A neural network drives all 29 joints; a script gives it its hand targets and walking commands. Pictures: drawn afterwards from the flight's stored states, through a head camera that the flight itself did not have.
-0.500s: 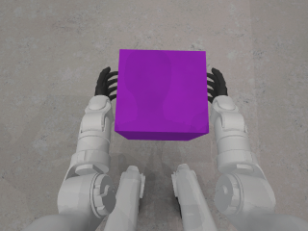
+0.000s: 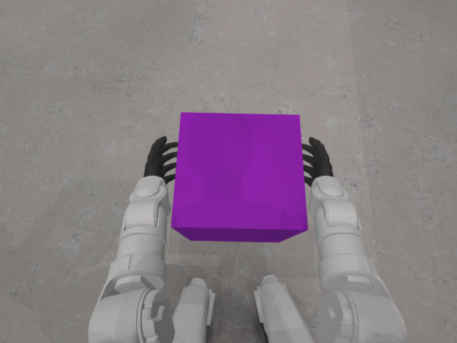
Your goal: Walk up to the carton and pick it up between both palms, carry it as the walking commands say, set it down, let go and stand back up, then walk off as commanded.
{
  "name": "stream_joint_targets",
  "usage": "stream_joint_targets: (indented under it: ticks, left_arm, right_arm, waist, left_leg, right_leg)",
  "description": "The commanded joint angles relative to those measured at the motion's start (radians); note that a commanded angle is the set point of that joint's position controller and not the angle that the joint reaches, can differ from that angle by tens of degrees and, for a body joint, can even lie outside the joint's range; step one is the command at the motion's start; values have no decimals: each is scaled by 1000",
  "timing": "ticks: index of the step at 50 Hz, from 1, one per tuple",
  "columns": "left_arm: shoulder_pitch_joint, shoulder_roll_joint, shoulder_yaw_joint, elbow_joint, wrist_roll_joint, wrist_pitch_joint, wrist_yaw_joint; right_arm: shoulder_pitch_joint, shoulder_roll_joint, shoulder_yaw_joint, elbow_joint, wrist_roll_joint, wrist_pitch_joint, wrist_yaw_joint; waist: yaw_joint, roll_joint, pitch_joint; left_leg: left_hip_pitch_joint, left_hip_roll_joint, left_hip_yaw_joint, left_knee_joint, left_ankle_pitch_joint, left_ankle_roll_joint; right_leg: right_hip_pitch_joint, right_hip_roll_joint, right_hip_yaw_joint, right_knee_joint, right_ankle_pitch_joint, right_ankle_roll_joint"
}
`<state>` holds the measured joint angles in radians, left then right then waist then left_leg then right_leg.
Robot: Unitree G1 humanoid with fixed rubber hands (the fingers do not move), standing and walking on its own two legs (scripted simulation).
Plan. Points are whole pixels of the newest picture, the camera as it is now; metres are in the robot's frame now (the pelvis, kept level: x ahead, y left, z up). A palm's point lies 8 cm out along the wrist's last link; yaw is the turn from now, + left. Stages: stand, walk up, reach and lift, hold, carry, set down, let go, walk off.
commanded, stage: reach and lift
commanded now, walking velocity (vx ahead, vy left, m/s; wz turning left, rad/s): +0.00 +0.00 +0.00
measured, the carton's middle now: (236, 187) +0.40 +0.00 -0.11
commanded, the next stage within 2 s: none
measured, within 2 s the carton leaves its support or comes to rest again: neither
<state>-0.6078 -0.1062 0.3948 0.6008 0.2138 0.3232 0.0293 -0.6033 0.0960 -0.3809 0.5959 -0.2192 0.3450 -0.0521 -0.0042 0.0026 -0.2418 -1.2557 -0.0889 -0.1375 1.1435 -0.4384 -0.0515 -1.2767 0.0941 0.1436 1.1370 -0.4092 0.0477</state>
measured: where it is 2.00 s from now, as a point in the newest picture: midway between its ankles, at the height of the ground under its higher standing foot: (233, 338)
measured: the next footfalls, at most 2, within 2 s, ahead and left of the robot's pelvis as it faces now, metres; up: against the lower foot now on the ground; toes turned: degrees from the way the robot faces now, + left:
none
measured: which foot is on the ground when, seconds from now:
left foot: down 0.00-1.00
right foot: down 0.00-1.00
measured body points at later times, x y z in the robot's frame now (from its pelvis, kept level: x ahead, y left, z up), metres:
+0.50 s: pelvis +0.02 +0.00 +0.06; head +0.13 +0.00 +0.50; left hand +0.38 +0.15 +0.02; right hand +0.38 -0.15 +0.02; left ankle +0.04 +0.14 -0.63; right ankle +0.05 -0.13 -0.63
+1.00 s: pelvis +0.03 +0.00 +0.10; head +0.07 +0.00 +0.55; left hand +0.36 +0.15 +0.09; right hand +0.36 -0.16 +0.09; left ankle +0.04 +0.14 -0.63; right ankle +0.05 -0.13 -0.63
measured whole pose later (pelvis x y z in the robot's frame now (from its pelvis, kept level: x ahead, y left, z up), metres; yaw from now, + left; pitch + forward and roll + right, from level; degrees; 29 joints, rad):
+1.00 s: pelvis +0.03 +0.00 +0.10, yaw +0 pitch +10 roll +0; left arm -0.32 -0.17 0.31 0.40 0.30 0.47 -0.02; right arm -0.33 0.17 -0.32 0.40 -0.30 0.49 -0.01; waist -0.01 0.01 -0.09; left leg -0.44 -0.04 -0.16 0.51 -0.23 -0.03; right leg -0.46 0.06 0.15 0.50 -0.21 0.02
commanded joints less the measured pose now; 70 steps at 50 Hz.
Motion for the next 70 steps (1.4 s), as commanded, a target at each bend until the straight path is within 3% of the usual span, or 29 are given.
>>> stream_joint_targets:
  ticks: [1,38,55,70]
  left_arm:
    - [-555,-1021,-564,21,-130,-12,-246]
    - [-265,-1028,-653,-131,-81,59,-291]
    - [-178,-1005,-678,-207,-115,177,-300]
    - [-161,-995,-757,-359,-199,324,-298]
  right_arm:
    - [-576,1030,579,-11,139,-34,251]
    - [-292,1031,640,-147,88,38,301]
    - [-216,1049,667,-219,144,163,296]
    - [-184,1022,724,-376,218,320,300]
  waist:
    - [-1,-8,-692]
    - [0,-1,-393]
    - [-9,-2,-210]
    - [-18,6,-52]
  left_leg:
    - [404,-68,134,-156,306,22]
    - [867,-27,97,-590,460,20]
    - [1036,-23,86,-735,424,25]
    - [1165,-9,69,-818,412,30]
  right_leg:
    - [496,62,-138,-150,318,-6]
    - [954,35,-98,-569,459,-23]
    - [1181,17,-89,-723,451,-18]
    - [1294,11,-98,-797,436,-21]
